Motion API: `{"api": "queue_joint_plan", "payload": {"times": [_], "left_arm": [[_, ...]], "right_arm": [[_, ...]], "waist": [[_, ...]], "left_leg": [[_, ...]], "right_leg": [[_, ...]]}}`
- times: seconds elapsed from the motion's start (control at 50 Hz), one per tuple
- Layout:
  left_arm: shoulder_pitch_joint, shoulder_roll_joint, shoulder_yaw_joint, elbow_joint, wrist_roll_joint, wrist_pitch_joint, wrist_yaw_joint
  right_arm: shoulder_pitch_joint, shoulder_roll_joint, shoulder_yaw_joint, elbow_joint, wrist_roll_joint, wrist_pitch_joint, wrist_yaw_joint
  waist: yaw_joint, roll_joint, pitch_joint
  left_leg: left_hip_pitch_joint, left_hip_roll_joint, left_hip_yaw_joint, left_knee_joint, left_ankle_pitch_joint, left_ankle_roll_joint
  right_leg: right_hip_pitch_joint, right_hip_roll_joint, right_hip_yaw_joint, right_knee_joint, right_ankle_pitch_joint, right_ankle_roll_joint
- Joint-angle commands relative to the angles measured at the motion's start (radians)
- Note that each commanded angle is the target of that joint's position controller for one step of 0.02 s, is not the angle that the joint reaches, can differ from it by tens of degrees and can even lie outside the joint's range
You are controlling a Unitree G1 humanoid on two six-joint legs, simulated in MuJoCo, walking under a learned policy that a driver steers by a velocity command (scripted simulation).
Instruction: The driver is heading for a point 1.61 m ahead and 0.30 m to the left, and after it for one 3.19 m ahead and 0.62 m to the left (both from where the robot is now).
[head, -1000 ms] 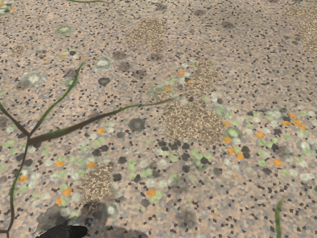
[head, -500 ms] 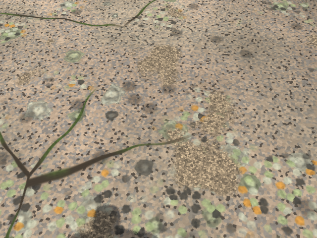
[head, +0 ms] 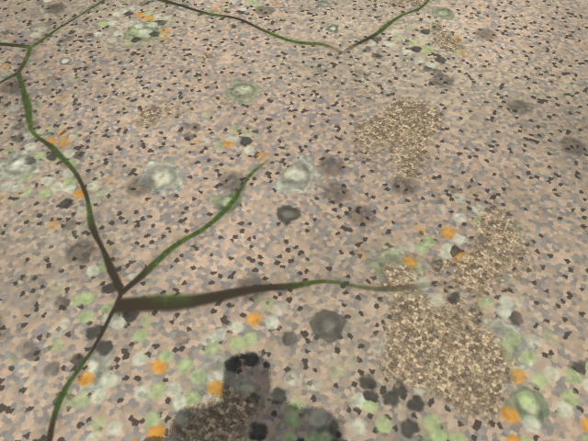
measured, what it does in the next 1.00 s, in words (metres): steps on the spot, turning left: right foot, then left foot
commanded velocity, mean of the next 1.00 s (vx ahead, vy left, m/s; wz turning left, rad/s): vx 0.02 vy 0.00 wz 0.36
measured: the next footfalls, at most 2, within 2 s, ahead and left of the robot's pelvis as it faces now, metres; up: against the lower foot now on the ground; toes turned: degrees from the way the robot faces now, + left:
right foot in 0.04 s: +0.05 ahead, -0.12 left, +0.00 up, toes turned +6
left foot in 0.52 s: +0.00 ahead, +0.10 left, +0.00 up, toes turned +22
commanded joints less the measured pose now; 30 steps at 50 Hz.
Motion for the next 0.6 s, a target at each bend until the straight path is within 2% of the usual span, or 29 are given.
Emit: {"api": "queue_joint_plan", "payload": {"times": [0.02,0.04,0.06,0.08,0.1,0.12,0.14,0.16,0.2,0.28,0.38,0.44,0.46,0.48,0.5,0.52,0.54,0.56,0.58,0.6], "left_arm": [[0.107,0.079,0.019,-0.05,-0.006,-0.032,0.012],[0.142,0.108,0.027,-0.045,0.002,-0.04,0.02],[0.121,0.196,0.042,-0.063,0.02,-0.041,0.027],[0.023,0.265,0.056,-0.097,0.029,-0.034,0.02],[0.037,0.207,0.046,-0.096,0.032,-0.033,0.013],[-0.001,0.144,0.028,-0.104,0.021,-0.035,0.009],[-0.03,0.124,0.023,-0.113,0.019,-0.034,0.006],[-0.036,0.123,0.023,-0.119,0.018,-0.035,0.009],[0.007,0.122,0.025,-0.119,0.021,-0.035,0.009],[0.109,0.15,0.043,-0.094,0.02,-0.033,0.007],[0.091,0.177,0.058,-0.093,0.026,-0.033,-0.012],[0.092,0.196,0.065,-0.08,0.024,-0.029,-0.025],[0.084,0.2,0.066,-0.076,0.019,-0.026,-0.027],[0.067,0.198,0.065,-0.073,0.008,-0.021,-0.029],[0.086,0.185,0.062,-0.064,0.004,-0.017,-0.03],[0.126,0.11,0.042,-0.084,0.015,-0.01,-0.036],[0.074,0.065,0.024,-0.128,0.013,0.007,-0.027],[0.046,0.119,0.036,-0.111,0.013,0.022,-0.021],[0.053,0.114,0.038,-0.093,0.002,0.027,-0.027],[0.074,0.12,0.041,-0.069,-0.003,0.023,-0.031]], "right_arm": [[-0.043,-0.146,-0.037,-0.068,0.01,-0.003,0.001],[-0.051,-0.124,-0.031,-0.076,0.02,-0.005,-0.003],[0.01,-0.047,-0.013,-0.082,0.023,-0.009,-0.005],[-0.001,-0.079,-0.023,-0.091,0.011,-0.012,-0.014],[-0.01,-0.144,-0.038,-0.083,-0.015,-0.013,-0.013],[0.012,-0.142,-0.043,-0.062,-0.011,-0.01,-0.005],[0.041,-0.13,-0.041,-0.044,-0.007,-0.002,0.002],[0.054,-0.125,-0.039,-0.037,-0.005,0.005,0.012],[0.032,-0.114,-0.031,-0.044,0.004,0.013,0.026],[-0.061,-0.092,-0.015,-0.083,0.011,0.023,0.036],[-0.097,-0.068,0.003,-0.115,0.019,0.027,0.045],[-0.088,-0.068,0.008,-0.126,0.026,0.019,0.039],[-0.067,-0.063,0.01,-0.121,0.024,0.014,0.035],[-0.03,-0.056,0.013,-0.108,0.016,0.005,0.029],[-0.006,-0.076,0.013,-0.099,0.0,-0.009,0.018],[0.017,-0.161,0.0,-0.106,-0.017,-0.026,0.007],[0.028,-0.249,-0.018,-0.111,0.004,-0.032,0.003],[0.047,-0.184,-0.005,-0.095,0.015,-0.035,0.0],[-0.015,-0.125,0.019,-0.095,0.015,-0.036,-0.003],[-0.083,-0.095,0.031,-0.099,0.009,-0.033,-0.008]], "waist": [[0.061,0.128,-0.106],[0.076,0.082,-0.098],[0.03,-0.126,-0.102],[0.022,-0.26,-0.025],[0.018,-0.154,-0.027],[-0.009,-0.104,-0.029],[-0.025,-0.103,-0.028],[-0.024,-0.141,-0.047],[0.009,-0.154,-0.062],[0.075,-0.167,-0.069],[0.08,-0.191,-0.072],[0.078,-0.211,-0.085],[0.062,-0.204,-0.089],[0.03,-0.179,-0.093],[0.013,-0.112,-0.1],[0.029,0.141,-0.133],[0.007,0.27,-0.105],[-0.015,0.14,-0.098],[0.024,0.122,-0.051],[0.056,0.118,-0.024]], "left_leg": [[0.064,0.224,-0.321,-0.092,0.054,0.097],[-0.006,0.175,-0.291,-0.044,-0.056,0.043],[-0.107,0.062,-0.141,0.153,-0.301,-0.019],[-0.247,-0.066,0.064,0.349,-0.438,-0.048],[-0.199,0.025,0.045,0.519,-0.419,-0.056],[-0.181,0.033,0.047,0.59,-0.369,-0.058],[-0.179,0.036,0.062,0.654,-0.322,-0.068],[-0.199,0.041,0.079,0.705,-0.291,-0.079],[-0.228,0.051,0.109,0.714,-0.279,-0.106],[-0.262,0.081,0.132,0.588,-0.295,-0.13],[-0.098,0.113,0.196,0.373,-0.326,-0.1],[0.007,0.097,0.231,0.24,-0.329,-0.067],[0.051,0.09,0.238,0.157,-0.289,-0.053],[0.131,0.081,0.244,0.011,-0.178,-0.038],[0.237,0.103,0.186,-0.14,-0.035,-0.026],[0.388,0.35,-0.124,-0.215,0.103,0.013],[0.284,0.54,-0.295,-0.168,0.444,0.178],[0.266,0.503,-0.222,-0.149,0.459,0.223],[0.226,0.441,-0.138,-0.157,0.413,0.204],[0.202,0.376,-0.074,-0.172,0.356,0.159]], "right_leg": [[0.142,0.039,-0.029,-0.244,0.068,-0.034],[0.232,-0.021,0.023,-0.395,0.103,-0.052],[0.298,-0.266,0.26,-0.512,0.012,-0.108],[0.186,-0.423,0.456,-0.547,0.139,-0.216],[0.146,-0.418,0.384,-0.493,0.311,-0.26],[0.143,-0.352,0.273,-0.458,0.412,-0.243],[0.158,-0.289,0.166,-0.433,0.491,-0.215],[0.202,-0.255,0.105,-0.413,0.549,-0.203],[0.271,-0.237,0.037,-0.382,0.668,-0.208],[0.397,-0.284,0.025,-0.359,0.696,-0.236],[0.325,-0.311,-0.042,-0.339,0.665,-0.231],[0.284,-0.315,-0.055,-0.296,0.681,-0.22],[0.272,-0.31,-0.061,-0.267,0.671,-0.208],[0.233,-0.292,-0.087,-0.215,0.62,-0.177],[0.155,-0.268,-0.119,-0.145,0.51,-0.121],[-0.037,-0.181,-0.197,0.079,0.136,-0.048],[-0.134,-0.045,-0.162,0.178,-0.227,-0.018],[-0.115,-0.078,-0.075,0.267,-0.216,-0.013],[-0.11,-0.08,-0.056,0.284,-0.152,-0.014],[-0.095,-0.087,-0.05,0.252,-0.083,-0.014]]}}
Velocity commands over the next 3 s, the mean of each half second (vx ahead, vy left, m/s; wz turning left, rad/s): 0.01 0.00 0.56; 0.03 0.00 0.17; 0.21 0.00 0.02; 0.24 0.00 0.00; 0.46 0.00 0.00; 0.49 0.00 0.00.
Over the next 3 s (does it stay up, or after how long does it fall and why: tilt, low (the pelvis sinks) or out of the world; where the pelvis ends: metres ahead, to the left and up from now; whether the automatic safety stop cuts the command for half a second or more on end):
stays up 0.66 0.26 -0.01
